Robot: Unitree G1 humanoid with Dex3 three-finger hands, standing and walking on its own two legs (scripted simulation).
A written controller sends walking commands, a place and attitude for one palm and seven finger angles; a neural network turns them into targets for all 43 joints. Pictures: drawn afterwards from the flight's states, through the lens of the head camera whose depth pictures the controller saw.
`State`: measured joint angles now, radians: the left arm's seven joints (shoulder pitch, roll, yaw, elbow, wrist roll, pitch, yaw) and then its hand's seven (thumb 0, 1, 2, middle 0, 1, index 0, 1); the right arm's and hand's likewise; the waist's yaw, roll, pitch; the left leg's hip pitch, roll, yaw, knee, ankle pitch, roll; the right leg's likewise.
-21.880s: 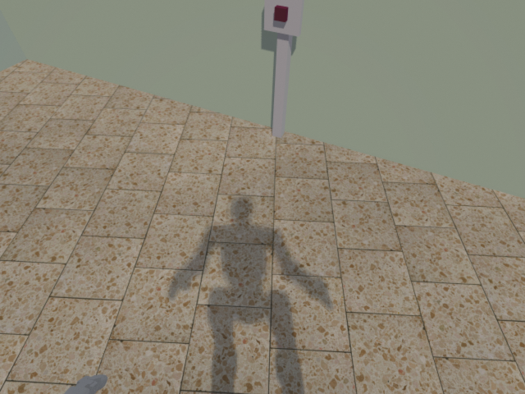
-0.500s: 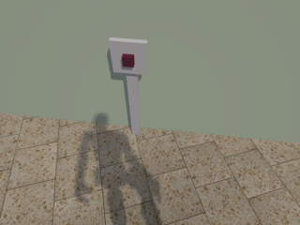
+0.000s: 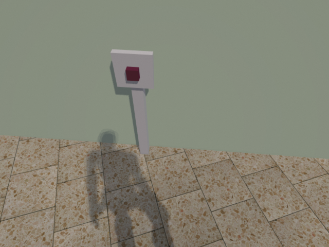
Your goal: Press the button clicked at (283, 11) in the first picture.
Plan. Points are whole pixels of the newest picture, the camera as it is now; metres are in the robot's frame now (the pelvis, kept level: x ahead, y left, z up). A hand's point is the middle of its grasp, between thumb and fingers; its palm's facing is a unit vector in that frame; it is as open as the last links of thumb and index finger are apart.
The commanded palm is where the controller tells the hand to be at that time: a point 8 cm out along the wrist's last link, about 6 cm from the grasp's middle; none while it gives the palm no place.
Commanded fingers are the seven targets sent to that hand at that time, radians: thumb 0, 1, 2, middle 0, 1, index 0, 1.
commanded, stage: let the arm hang, fingers relaxed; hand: left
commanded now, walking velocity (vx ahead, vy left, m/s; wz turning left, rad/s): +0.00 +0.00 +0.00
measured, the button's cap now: (133, 73) +0.81 +0.18 -0.05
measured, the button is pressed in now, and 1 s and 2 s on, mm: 0 0 0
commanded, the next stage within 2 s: stand and wait in 0.08 s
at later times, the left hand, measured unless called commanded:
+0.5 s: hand out of the picture -0.01 +0.16 -0.17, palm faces +0.05 -0.98 -0.19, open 7.4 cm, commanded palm none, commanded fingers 0.00 0.90 0.90 -0.20 -0.30 -0.20 -0.30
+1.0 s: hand out of the picture +0.01 +0.15 -0.17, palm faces +0.03 -0.98 -0.19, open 7.4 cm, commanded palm none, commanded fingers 0.00 0.90 0.90 -0.20 -0.30 -0.20 -0.30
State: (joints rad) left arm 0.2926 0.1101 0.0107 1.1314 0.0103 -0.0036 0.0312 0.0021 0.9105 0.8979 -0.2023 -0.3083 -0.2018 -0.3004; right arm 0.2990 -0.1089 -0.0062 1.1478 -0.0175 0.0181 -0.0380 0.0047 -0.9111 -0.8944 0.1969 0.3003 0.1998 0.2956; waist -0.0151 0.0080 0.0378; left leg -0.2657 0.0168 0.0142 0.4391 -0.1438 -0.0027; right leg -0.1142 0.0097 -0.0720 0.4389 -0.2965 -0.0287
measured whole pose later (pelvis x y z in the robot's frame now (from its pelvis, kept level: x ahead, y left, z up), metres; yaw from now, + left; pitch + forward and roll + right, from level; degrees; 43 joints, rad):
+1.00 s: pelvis +0.03 -0.01 +0.00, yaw -1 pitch -1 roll +0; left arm 0.29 0.13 0.02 1.14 0.01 -0.01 0.03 0.00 0.91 0.90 -0.20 -0.30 -0.20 -0.29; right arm 0.25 -0.14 -0.01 1.15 -0.02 0.01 -0.05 0.01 -0.92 -0.89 0.20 0.30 0.20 0.30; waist -0.01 0.00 0.06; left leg -0.22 0.03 0.02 0.42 -0.17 -0.02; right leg -0.05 0.03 -0.06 0.38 -0.31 -0.05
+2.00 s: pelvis +0.03 -0.01 +0.00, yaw -1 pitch -2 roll +0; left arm 0.25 0.18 0.02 1.13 0.01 -0.02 0.02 0.00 0.91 0.90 -0.20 -0.30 -0.20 -0.29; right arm 0.21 -0.18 -0.01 1.15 -0.01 0.01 -0.04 0.00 -0.91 -0.89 0.20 0.30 0.20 0.30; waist 0.00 0.01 0.07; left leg -0.19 0.03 0.02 0.39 -0.17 -0.02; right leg -0.03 0.03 -0.06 0.35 -0.29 -0.04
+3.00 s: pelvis +0.04 -0.02 +0.01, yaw -1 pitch -1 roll +1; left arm 0.22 0.21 0.02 1.14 0.01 -0.02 0.02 0.00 0.90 0.90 -0.20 -0.30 -0.20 -0.29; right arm 0.18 -0.21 -0.01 1.15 -0.01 0.00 -0.04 0.00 -0.91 -0.89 0.20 0.30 0.20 0.30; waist 0.00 0.01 0.06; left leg -0.17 0.03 0.03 0.36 -0.16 -0.03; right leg -0.01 0.03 -0.05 0.33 -0.29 -0.05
